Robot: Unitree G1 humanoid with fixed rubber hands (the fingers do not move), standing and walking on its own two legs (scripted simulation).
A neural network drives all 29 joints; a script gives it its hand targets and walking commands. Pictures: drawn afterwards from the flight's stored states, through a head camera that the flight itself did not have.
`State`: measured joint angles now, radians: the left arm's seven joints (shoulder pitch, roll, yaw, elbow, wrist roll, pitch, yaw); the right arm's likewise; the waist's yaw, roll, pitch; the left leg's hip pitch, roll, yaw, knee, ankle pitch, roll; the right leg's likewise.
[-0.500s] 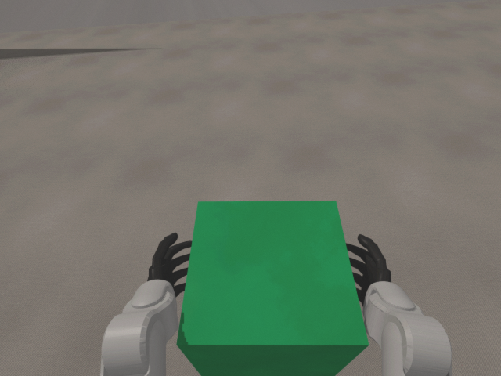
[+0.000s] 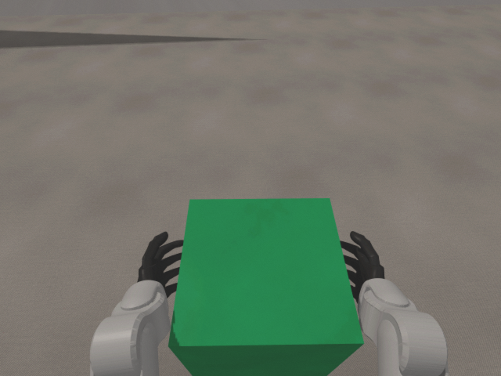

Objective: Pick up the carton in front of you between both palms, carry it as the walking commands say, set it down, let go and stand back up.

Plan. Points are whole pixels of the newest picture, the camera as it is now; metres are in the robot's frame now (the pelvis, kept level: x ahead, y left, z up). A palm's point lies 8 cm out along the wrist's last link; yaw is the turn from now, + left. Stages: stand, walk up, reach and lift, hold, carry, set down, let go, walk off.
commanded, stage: carry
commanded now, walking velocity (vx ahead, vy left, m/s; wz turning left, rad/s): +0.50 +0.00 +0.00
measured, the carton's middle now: (259, 296) +0.24 +0.00 +0.01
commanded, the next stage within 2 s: none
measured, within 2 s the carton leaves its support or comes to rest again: neither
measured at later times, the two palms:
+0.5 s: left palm (202, 150) +0.53 +0.12 +0.08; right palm (340, 149) +0.55 -0.18 +0.07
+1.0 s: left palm (198, 76) +0.87 +0.16 +0.08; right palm (301, 77) +0.87 -0.14 +0.09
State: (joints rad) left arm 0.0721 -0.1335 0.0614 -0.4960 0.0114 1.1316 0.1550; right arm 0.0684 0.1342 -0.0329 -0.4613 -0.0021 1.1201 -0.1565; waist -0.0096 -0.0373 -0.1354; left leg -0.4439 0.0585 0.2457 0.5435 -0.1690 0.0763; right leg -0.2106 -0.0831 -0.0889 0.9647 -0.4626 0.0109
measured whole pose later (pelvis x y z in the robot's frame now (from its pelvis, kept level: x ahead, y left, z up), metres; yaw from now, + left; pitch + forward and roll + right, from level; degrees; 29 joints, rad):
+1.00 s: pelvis +0.64 +0.01 +0.01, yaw -1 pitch +4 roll +0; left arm 0.08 -0.14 0.05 -0.56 0.01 1.15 0.16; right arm 0.08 0.14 -0.03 -0.53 0.01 1.14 -0.16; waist -0.02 -0.02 -0.07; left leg -0.41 0.05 0.24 0.51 -0.17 0.07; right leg -0.31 -0.08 -0.08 1.13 -0.42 0.00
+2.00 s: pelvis +0.99 +0.01 +0.00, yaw +2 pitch +4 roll -1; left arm -0.03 -0.13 0.07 -0.18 0.13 0.93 0.07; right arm -0.02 0.13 -0.06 -0.19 -0.13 0.94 -0.07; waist 0.00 0.02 -0.09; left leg -0.14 0.05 0.12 0.50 -0.42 -0.01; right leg -0.32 -0.07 -0.22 0.56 -0.29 -0.02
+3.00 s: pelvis +0.94 +0.01 +0.01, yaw +2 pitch +2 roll +0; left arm -0.17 -0.14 0.16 0.12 0.21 0.73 0.02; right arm -0.16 0.13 -0.14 0.11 -0.21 0.74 -0.03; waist 0.00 0.01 -0.08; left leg -0.18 0.03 0.12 0.50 -0.35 0.01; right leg -0.34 -0.09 -0.22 0.51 -0.19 -0.02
